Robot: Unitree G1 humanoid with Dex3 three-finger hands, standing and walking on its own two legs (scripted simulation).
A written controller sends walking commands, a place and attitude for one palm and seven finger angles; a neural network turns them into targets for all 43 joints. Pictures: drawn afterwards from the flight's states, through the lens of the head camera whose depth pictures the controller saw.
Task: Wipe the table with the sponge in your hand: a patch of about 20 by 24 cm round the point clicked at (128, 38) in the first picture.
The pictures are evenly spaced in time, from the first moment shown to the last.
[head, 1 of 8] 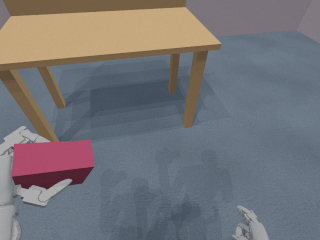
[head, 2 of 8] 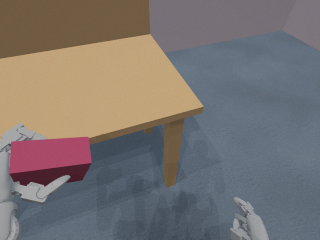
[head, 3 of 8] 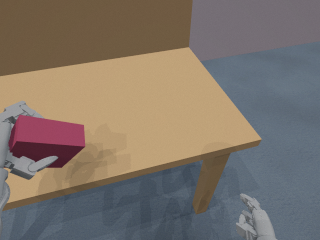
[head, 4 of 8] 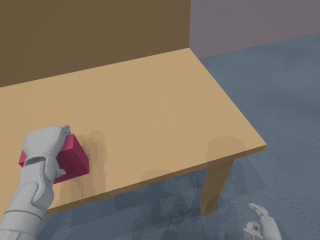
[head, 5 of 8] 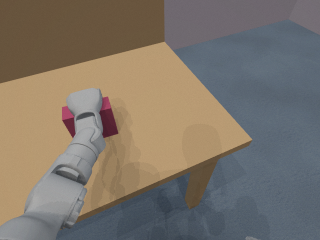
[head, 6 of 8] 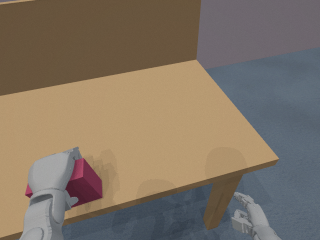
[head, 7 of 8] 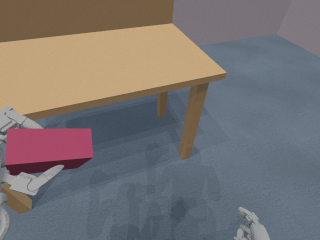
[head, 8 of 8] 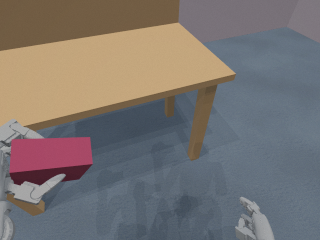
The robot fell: no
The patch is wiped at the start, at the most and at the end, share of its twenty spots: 0.00 0.95 0.95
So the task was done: yes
